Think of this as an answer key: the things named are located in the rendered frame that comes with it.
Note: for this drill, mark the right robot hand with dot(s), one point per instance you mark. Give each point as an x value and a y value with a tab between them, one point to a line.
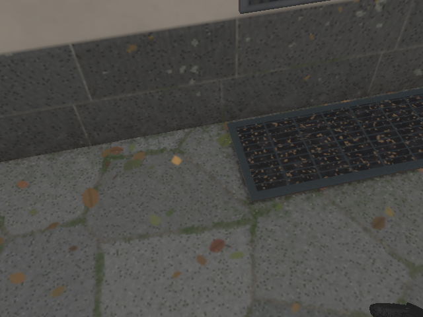
395	310

